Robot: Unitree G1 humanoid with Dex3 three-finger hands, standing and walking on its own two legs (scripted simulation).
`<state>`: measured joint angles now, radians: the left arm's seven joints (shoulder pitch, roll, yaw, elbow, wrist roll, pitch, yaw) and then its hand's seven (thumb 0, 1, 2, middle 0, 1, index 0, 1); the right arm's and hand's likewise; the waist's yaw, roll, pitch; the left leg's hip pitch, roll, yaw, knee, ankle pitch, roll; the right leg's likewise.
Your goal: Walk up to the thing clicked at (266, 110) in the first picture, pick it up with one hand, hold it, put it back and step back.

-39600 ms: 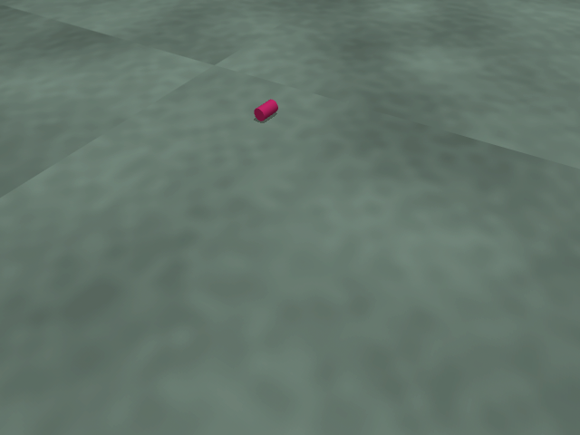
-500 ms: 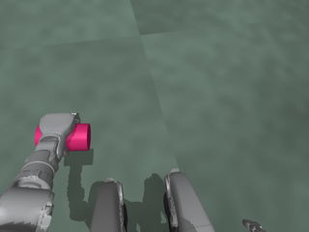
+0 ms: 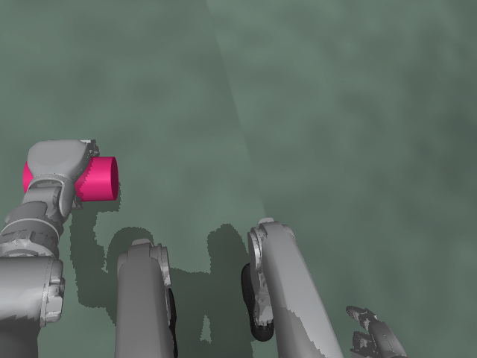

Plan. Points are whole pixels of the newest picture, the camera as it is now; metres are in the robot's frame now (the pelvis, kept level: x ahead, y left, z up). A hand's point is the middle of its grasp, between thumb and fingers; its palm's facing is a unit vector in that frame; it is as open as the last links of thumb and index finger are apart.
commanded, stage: crouch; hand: left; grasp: from above
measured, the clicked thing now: (75, 179) +0.44 +0.24 -0.20
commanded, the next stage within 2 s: lower in 0.66 s
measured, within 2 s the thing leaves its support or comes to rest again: neither
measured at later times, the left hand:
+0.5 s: hand (84, 184) +0.44 +0.24 -0.25, palm faces -0.48 +0.00 -0.88, open 11.0 cm
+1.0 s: hand (90, 186) +0.45 +0.24 -0.29, palm faces -0.50 -0.01 -0.86, open 10.9 cm
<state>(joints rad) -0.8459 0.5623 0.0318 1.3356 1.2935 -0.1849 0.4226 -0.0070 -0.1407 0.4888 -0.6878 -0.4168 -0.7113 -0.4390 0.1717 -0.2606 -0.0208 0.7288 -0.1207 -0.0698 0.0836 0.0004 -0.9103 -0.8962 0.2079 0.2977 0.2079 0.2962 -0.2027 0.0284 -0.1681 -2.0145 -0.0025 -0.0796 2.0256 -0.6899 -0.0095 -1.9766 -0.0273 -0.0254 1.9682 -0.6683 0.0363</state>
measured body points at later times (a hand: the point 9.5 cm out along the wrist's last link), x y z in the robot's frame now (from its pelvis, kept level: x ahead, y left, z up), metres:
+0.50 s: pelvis -0.01 +0.00 -0.07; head +0.23 +0.04 +0.31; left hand +0.46 +0.24 -0.19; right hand +0.02 -0.28 -0.18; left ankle +0.07 +0.12 -0.41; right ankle +0.08 -0.14 -0.41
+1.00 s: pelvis -0.01 +0.00 -0.11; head +0.24 +0.04 +0.26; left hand +0.47 +0.24 -0.24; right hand +0.00 -0.28 -0.21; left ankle +0.07 +0.12 -0.41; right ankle +0.08 -0.14 -0.41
